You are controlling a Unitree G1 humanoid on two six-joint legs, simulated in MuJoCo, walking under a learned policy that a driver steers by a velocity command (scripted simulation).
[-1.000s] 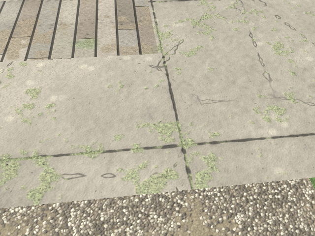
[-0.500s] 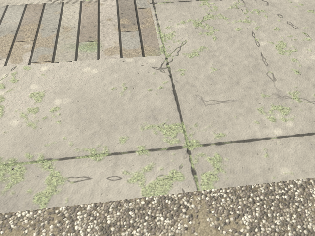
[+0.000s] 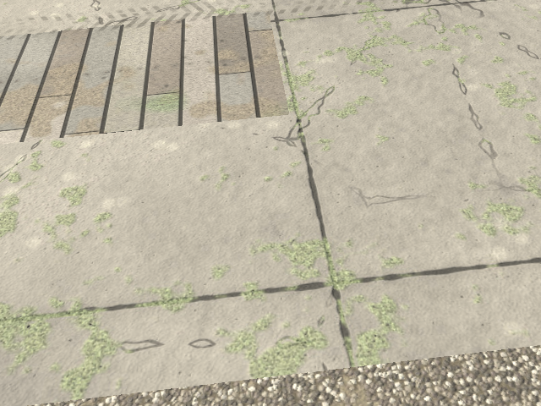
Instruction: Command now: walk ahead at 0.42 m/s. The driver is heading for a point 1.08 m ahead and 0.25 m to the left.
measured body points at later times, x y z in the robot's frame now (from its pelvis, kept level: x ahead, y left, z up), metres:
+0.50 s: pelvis +0.27 +0.06 +0.00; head +0.30 +0.07 +0.44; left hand +0.36 +0.34 -0.13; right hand +0.37 -0.21 -0.12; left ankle +0.32 +0.14 -0.74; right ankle +0.24 -0.10 -0.65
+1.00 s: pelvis +0.56 +0.00 -0.01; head +0.59 -0.01 +0.44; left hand +0.68 +0.27 -0.10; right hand +0.62 -0.28 -0.14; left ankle +0.46 +0.14 -0.65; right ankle +0.62 -0.10 -0.74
